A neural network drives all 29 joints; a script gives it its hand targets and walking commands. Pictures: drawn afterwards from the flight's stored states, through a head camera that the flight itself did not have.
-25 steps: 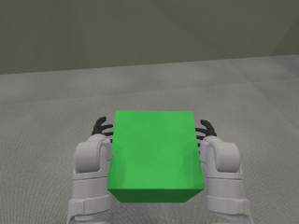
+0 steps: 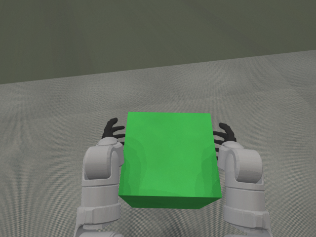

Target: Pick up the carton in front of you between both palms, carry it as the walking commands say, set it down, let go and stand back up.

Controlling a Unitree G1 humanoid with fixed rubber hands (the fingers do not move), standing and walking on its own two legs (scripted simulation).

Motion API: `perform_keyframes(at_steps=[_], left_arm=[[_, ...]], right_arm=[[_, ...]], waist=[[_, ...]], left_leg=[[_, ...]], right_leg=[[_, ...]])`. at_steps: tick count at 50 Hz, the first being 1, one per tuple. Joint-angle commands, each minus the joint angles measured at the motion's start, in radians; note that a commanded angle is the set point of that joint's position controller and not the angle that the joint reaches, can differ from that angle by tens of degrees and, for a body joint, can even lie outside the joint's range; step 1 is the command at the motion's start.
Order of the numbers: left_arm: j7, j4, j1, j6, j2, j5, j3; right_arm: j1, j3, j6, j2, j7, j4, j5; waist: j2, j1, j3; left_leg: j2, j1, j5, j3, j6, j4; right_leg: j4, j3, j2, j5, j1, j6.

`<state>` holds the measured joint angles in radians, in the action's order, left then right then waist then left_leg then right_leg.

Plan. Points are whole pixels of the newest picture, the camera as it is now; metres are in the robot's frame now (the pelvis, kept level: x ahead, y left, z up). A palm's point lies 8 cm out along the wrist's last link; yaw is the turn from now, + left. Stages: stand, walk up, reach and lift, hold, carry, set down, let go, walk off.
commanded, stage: carry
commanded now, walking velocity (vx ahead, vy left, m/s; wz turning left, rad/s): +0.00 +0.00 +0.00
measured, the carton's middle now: (167, 165) +0.31 -0.01 -0.02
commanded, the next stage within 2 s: none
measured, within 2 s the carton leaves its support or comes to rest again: neither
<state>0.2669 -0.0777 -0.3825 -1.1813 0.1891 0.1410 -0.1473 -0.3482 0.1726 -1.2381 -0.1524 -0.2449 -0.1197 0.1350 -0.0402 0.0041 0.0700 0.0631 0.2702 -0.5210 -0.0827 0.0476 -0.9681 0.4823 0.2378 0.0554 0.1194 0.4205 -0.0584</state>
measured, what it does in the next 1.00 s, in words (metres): walks ahead: left foot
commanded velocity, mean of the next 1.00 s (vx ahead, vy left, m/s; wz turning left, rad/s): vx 0.00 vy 0.00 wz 0.00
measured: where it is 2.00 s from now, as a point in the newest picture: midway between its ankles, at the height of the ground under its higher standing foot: outside the picture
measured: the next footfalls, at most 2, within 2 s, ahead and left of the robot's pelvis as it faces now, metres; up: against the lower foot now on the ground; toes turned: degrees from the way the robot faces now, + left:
left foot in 0.20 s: +0.19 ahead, +0.12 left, +0.00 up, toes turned -18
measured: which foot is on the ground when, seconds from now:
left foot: up 0.00-0.18, down 0.20-1.00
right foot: down 0.00-1.00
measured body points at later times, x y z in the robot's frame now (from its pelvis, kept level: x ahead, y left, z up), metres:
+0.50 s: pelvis +0.17 +0.01 +0.01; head +0.15 +0.01 +0.46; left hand +0.48 +0.15 +0.09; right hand +0.46 -0.14 +0.09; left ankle +0.15 +0.12 -0.73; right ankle +0.08 -0.09 -0.72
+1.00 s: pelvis +0.16 +0.01 +0.00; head +0.14 +0.01 +0.45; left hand +0.47 +0.14 +0.09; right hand +0.45 -0.15 +0.08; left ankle +0.15 +0.12 -0.73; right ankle +0.08 -0.09 -0.73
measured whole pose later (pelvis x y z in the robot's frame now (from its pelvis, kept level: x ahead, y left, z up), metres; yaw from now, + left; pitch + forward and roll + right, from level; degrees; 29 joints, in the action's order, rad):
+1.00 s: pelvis +0.16 +0.01 +0.00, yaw -2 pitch +3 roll +0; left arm 0.25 -0.09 -0.35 -1.19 0.18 0.14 -0.16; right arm -0.33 0.15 -1.23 -0.17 -0.25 -0.10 0.14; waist 0.00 0.00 0.12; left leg 0.06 0.31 -0.31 -0.16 0.00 -0.57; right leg 0.53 0.17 0.07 0.40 0.19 0.01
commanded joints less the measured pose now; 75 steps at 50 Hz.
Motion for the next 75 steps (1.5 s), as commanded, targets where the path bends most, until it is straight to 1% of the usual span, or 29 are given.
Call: perform_keyframes(at_steps=[1, 2, 3, 5, 7, 8, 9, 10, 11, 12, 13, 15, 17, 19, 21, 24, 28, 30, 32, 35, 37, 43, 47, 49, 51, 55, 59, 69, 75], left_arm=[[-0.459, -0.014, -0.414, -0.027, 1.085, -0.448, 0.617], [-0.459, -0.035, -0.435, -0.020, 1.100, -0.454, 0.618], [-0.459, -0.053, -0.441, -0.014, 1.105, -0.460, 0.626], [-0.456, -0.081, -0.424, -0.010, 1.091, -0.463, 0.640], [-0.452, -0.100, -0.392, -0.010, 1.070, -0.458, 0.650], [-0.449, -0.109, -0.386, -0.011, 1.060, -0.456, 0.656], [-0.446, -0.113, -0.378, -0.014, 1.049, -0.452, 0.660], [-0.444, -0.104, -0.369, -0.017, 1.041, -0.443, 0.663], [-0.441, -0.080, -0.353, -0.020, 1.031, -0.432, 0.664], [-0.441, -0.102, -0.388, -0.033, 1.035, -0.439, 0.679], [-0.444, -0.087, -0.396, -0.044, 1.030, -0.442, 0.679], [-0.452, -0.030, -0.394, -0.055, 1.027, -0.443, 0.679], [-0.459, 0.005, -0.404, -0.056, 1.031, -0.446, 0.676], [-0.462, 0.022, -0.427, -0.051, 1.041, -0.448, 0.670], [-0.462, 0.023, -0.451, -0.047, 1.052, -0.453, 0.663], [-0.460, 0.016, -0.469, -0.045, 1.058, -0.460, 0.655], [-0.456, 0.014, -0.452, -0.044, 1.054, -0.457, 0.647], [-0.455, 0.010, -0.443, -0.042, 1.053, -0.454, 0.646], [-0.454, 0.003, -0.439, -0.041, 1.054, -0.451, 0.647], [-0.452, -0.007, -0.437, -0.041, 1.053, -0.450, 0.652], [-0.451, -0.012, -0.438, -0.041, 1.053, -0.451, 0.656], [-0.455, -0.007, -0.433, -0.042, 1.051, -0.453, 0.657], [-0.457, 0.004, -0.427, -0.042, 1.053, -0.450, 0.655], [-0.461, 0.014, -0.418, -0.038, 1.060, -0.446, 0.654], [-0.467, 0.026, -0.419, -0.027, 1.075, -0.443, 0.657], [-0.484, 0.073, -0.419, 0.010, 1.102, -0.434, 0.660], [-0.498, 0.119, -0.423, 0.072, 1.105, -0.415, 0.661], [-0.516, 0.201, -0.337, 0.236, 1.060, -0.329, 0.610], [-0.520, 0.238, -0.289, 0.356, 1.024, -0.249, 0.567]], right_arm=[[-0.629, -0.709, 0.023, -1.055, 0.422, -0.109, -0.483], [-0.640, -0.713, 0.029, -1.063, 0.417, -0.124, -0.486], [-0.626, -0.718, 0.035, -1.065, 0.412, -0.133, -0.483], [-0.576, -0.717, 0.040, -1.085, 0.404, -0.136, -0.476], [-0.549, -0.716, 0.040, -1.073, 0.398, -0.155, -0.465], [-0.541, -0.717, 0.037, -1.067, 0.398, -0.165, -0.462], [-0.535, -0.717, 0.032, -1.058, 0.400, -0.171, -0.460], [-0.525, -0.717, 0.025, -1.049, 0.404, -0.167, -0.458], [-0.514, -0.714, 0.014, -1.032, 0.411, -0.155, -0.459], [-0.511, -0.709, 0.016, -1.035, 0.416, -0.110, -0.448], [-0.484, -0.697, 0.014, -1.038, 0.420, -0.072, -0.445], [-0.461, -0.676, 0.009, -1.042, 0.428, -0.010, -0.436], [-0.474, -0.669, 0.012, -1.043, 0.433, 0.016, -0.433], [-0.510, -0.669, 0.017, -1.050, 0.435, 0.017, -0.438], [-0.548, -0.673, 0.023, -1.056, 0.434, 0.003, -0.447], [-0.579, -0.680, 0.027, -1.059, 0.428, -0.020, -0.457], [-0.579, -0.689, 0.025, -1.056, 0.420, -0.038, -0.459], [-0.578, -0.694, 0.023, -1.055, 0.419, -0.046, -0.461], [-0.575, -0.697, 0.021, -1.054, 0.419, -0.051, -0.463], [-0.564, -0.698, 0.019, -1.053, 0.420, -0.050, -0.463], [-0.558, -0.697, 0.019, -1.054, 0.421, -0.047, -0.461], [-0.551, -0.696, 0.019, -1.054, 0.421, -0.042, -0.456], [-0.546, -0.694, 0.020, -1.055, 0.423, -0.034, -0.453], [-0.535, -0.695, 0.025, -1.062, 0.426, -0.021, -0.448], [-0.538, -0.699, 0.036, -1.076, 0.433, -0.015, -0.448], [-0.540, -0.703, 0.073, -1.098, 0.452, 0.025, -0.443], [-0.541, -0.699, 0.133, -1.097, 0.468, 0.067, -0.427], [-0.463, -0.655, 0.297, -1.057, 0.490, 0.156, -0.347], [-0.419, -0.613, 0.419, -1.026, 0.493, 0.195, -0.267]], waist=[[0.147, 0.002, 0.387], [0.151, 0.002, 0.389], [0.159, 0.003, 0.400], [0.185, 0.001, 0.429], [0.196, 0.004, 0.444], [0.180, -0.002, 0.440], [0.157, -0.006, 0.422], [0.128, -0.007, 0.416], [0.075, -0.004, 0.425], [-0.019, 0.001, 0.431], [-0.058, -0.001, 0.413], [-0.030, -0.003, 0.385], [-0.032, -0.005, 0.374], [-0.020, -0.006, 0.375], [-0.016, -0.007, 0.373], [0.002, -0.007, 0.368], [0.057, -0.006, 0.378], [0.071, -0.004, 0.377], [0.066, -0.004, 0.375], [0.040, -0.004, 0.379], [0.031, -0.004, 0.380], [0.059, -0.004, 0.370], [0.054, -0.004, 0.368], [0.054, -0.004, 0.366], [0.053, -0.005, 0.350], [0.040, -0.003, 0.296], [0.033, -0.004, 0.264], [0.036, -0.004, 0.252], [0.037, -0.004, 0.251]], left_leg=[[0.047, 0.254, 0.031, 0.073, -0.029, 0.047], [0.038, 0.179, 0.053, 0.048, -0.025, 0.163], [0.016, 0.131, 0.060, 0.021, -0.019, 0.235], [-0.006, 0.062, 0.140, -0.012, -0.017, 0.356], [-0.006, 0.011, 0.287, -0.044, -0.018, 0.452], [-0.004, -0.044, 0.412, -0.060, -0.019, 0.530], [0.008, -0.097, 0.552, -0.065, -0.019, 0.621], [0.054, -0.174, 0.641, -0.045, -0.024, 0.638], [0.144, -0.260, 0.814, 0.022, -0.034, 0.601], [0.183, -0.252, 0.940, 0.056, -0.072, 0.509], [0.190, -0.220, 0.913, 0.062, -0.081, 0.508], [0.161, -0.189, 0.975, 0.032, -0.074, 0.484], [0.138, -0.190, 1.069, 0.016, -0.066, 0.446], [0.129, -0.210, 1.135, 0.010, -0.069, 0.424], [0.128, -0.220, 1.160, 0.010, -0.072, 0.417], [0.117, -0.208, 1.118, 0.009, -0.071, 0.413], [0.087, -0.149, 0.971, -0.010, -0.056, 0.404], [0.076, -0.135, 0.923, -0.018, -0.050, 0.412], [0.075, -0.146, 0.931, -0.019, -0.049, 0.419], [0.087, -0.180, 1.003, -0.007, -0.057, 0.415], [0.091, -0.184, 1.013, -0.003, -0.062, 0.412], [0.084, -0.131, 0.869, -0.012, -0.053, 0.406], [0.096, -0.135, 0.849, -0.003, -0.058, 0.397], [0.101, -0.125, 0.802, 0.001, -0.063, 0.390], [0.103, -0.114, 0.727, 0.003, -0.065, 0.407], [0.109, -0.096, 0.644, 0.014, -0.067, 0.445], [0.111, -0.084, 0.568, 0.022, -0.070, 0.479], [0.107, -0.076, 0.496, 0.030, -0.071, 0.514], [0.107, -0.068, 0.467, 0.032, -0.068, 0.519]], right_leg=[[-0.157, -0.316, 0.300, -0.634, -0.564, -0.083], [-0.172, -0.254, 0.272, -0.591, -0.516, -0.063], [-0.174, -0.215, 0.252, -0.572, -0.497, -0.066], [-0.154, -0.156, 0.235, -0.585, -0.490, -0.075], [-0.117, -0.111, 0.218, -0.584, -0.484, -0.068], [-0.087, -0.085, 0.198, -0.530, -0.453, -0.050], [-0.059, -0.070, 0.172, -0.440, -0.417, -0.020], [-0.036, -0.074, 0.160, -0.318, -0.355, 0.012], [0.001, -0.075, 0.146, -0.176, -0.268, 0.038], [-0.027, -0.104, 0.093, -0.092, -0.276, 0.068], [-0.029, -0.115, 0.100, -0.067, -0.294, 0.076], [0.015, -0.114, 0.112, -0.217, -0.312, 0.083], [0.042, -0.112, 0.107, -0.325, -0.298, 0.091], [0.055, -0.108, 0.094, -0.339, -0.275, 0.101], [0.050, -0.108, 0.085, -0.314, -0.262, 0.107], [0.028, -0.112, 0.080, -0.336, -0.284, 0.109], [0.044, -0.123, 0.097, -0.520, -0.360, 0.098], [0.052, -0.124, 0.103, -0.562, -0.373, 0.092], [0.055, -0.123, 0.101, -0.544, -0.364, 0.090], [0.051, -0.122, 0.091, -0.467, -0.336, 0.092], [0.042, -0.124, 0.089, -0.440, -0.333, 0.092], [0.046, -0.137, 0.114, -0.523, -0.365, 0.080], [0.049, -0.138, 0.118, -0.454, -0.343, 0.074], [0.047, -0.139, 0.119, -0.404, -0.336, 0.070], [0.039, -0.139, 0.121, -0.313, -0.310, 0.065], [0.003, -0.144, 0.112, -0.149, -0.272, 0.061], [-0.025, -0.151, 0.108, -0.042, -0.249, 0.055], [-0.055, -0.162, 0.109, 0.052, -0.216, 0.046], [-0.061, -0.168, 0.112, 0.078, -0.195, 0.042]])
